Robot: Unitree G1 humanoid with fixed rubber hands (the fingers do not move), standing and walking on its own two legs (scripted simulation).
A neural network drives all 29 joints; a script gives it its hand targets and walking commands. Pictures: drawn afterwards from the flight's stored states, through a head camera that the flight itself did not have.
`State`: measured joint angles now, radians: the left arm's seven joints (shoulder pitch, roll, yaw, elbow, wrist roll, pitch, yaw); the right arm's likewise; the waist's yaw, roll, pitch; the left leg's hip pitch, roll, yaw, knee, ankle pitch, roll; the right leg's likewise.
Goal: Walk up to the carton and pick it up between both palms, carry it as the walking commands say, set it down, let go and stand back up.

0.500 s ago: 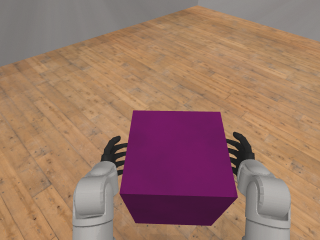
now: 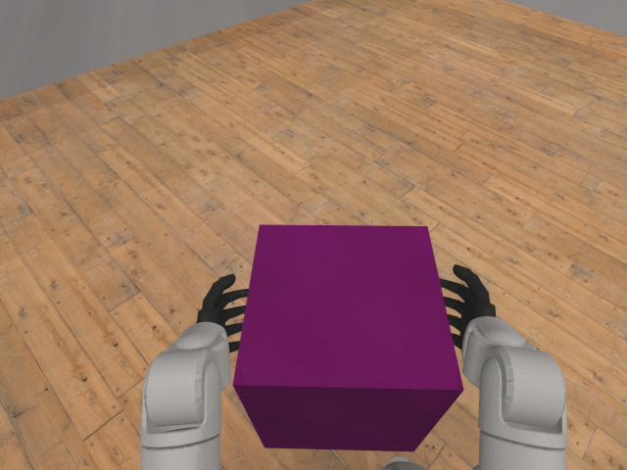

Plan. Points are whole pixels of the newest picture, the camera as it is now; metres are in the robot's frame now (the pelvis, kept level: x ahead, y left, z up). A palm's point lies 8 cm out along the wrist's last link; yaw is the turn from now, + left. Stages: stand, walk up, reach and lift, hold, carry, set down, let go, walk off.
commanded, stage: carry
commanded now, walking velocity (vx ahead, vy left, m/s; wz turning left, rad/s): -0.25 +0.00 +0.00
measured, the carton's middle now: (340, 344) +0.30 +0.00 +0.00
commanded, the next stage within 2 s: none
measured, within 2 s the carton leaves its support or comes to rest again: neither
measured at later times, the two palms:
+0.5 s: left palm (198, 433) +0.16 +0.14 +0.10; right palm (539, 455) +0.15 -0.16 +0.10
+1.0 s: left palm out of the picture +0.12 +0.12 +0.07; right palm out of the picture +0.05 -0.17 +0.06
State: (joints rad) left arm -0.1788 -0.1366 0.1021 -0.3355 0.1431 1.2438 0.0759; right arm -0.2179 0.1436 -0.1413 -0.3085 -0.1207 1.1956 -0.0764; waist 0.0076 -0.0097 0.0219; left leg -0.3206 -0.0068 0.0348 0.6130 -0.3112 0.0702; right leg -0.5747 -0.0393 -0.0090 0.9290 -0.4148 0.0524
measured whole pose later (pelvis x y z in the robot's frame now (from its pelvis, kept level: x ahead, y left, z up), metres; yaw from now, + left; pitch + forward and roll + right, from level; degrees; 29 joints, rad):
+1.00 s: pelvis -0.18 +0.06 -0.01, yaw -17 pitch +4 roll +3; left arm -0.18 -0.14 0.10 -0.34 0.14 1.23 0.08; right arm -0.21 0.14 -0.14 -0.32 -0.12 1.19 -0.08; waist 0.02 -0.01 -0.03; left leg -0.47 0.02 0.26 0.79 -0.40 0.02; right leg -0.40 -0.07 0.01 0.71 -0.37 0.01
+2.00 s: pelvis -0.16 +0.25 +0.00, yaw -44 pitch +6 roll +1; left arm -0.18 -0.14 0.09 -0.40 0.13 1.21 0.08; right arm -0.22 0.14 -0.14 -0.40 -0.11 1.18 -0.08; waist -0.02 -0.02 -0.01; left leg -0.47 0.02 0.06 0.78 -0.44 -0.05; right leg -0.47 -0.07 0.10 0.54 -0.19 0.07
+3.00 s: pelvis -0.04 +0.39 +0.00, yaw -80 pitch +7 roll -3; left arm -0.17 -0.13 0.09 -0.41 0.13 1.24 0.09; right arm -0.22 0.14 -0.13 -0.39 -0.11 1.18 -0.07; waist 0.03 -0.04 -0.05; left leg -0.40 0.11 0.22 0.62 -0.34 0.05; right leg -0.61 -0.04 0.01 1.07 -0.47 0.07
